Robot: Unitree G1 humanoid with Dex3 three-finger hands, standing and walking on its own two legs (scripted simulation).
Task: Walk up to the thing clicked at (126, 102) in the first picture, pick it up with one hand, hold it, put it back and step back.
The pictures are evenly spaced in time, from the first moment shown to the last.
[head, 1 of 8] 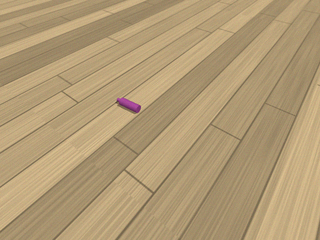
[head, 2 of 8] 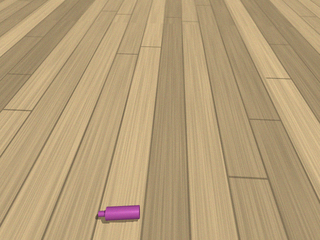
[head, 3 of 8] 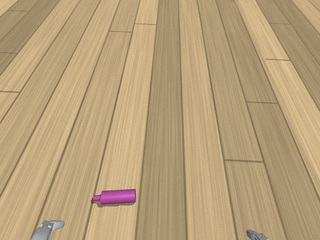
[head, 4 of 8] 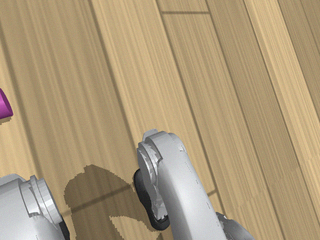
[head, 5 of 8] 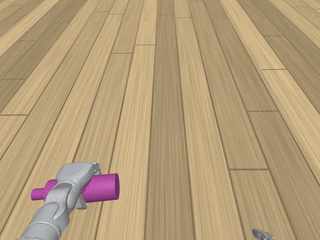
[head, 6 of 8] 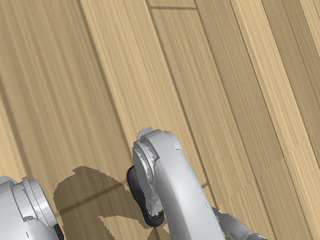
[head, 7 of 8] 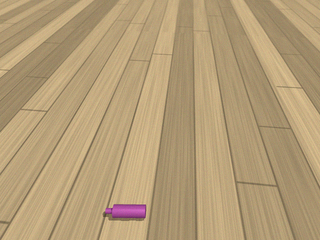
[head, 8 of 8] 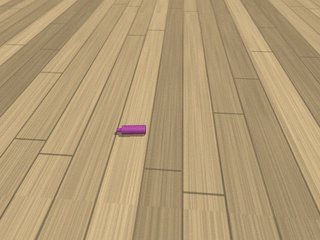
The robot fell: no
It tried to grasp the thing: yes
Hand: left
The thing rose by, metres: 0.68
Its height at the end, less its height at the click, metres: +0.00
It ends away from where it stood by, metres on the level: 0.01
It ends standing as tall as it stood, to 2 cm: yes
